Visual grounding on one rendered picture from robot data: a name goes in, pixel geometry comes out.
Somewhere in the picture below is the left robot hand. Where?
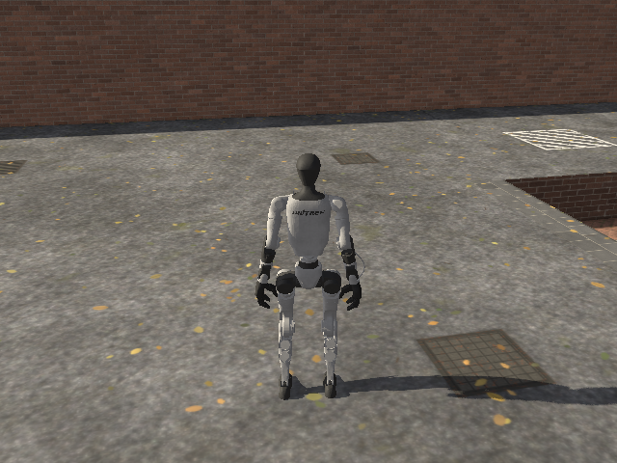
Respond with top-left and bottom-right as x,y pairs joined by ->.
255,281 -> 278,309

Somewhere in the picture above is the left robot forearm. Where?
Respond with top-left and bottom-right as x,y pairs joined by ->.
257,235 -> 276,284

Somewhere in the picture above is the right robot upper arm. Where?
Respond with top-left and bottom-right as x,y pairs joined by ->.
329,195 -> 352,250

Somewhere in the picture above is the left robot upper arm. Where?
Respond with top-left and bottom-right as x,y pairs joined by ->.
265,195 -> 288,250

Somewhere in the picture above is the robot left shin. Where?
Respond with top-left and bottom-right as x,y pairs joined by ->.
279,320 -> 292,386

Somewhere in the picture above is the right robot hand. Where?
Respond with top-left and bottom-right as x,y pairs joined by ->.
339,282 -> 362,311

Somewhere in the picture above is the left robot foot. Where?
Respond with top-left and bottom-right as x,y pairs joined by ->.
279,373 -> 292,400

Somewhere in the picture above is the right robot forearm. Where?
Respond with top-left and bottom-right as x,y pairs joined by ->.
341,235 -> 360,285

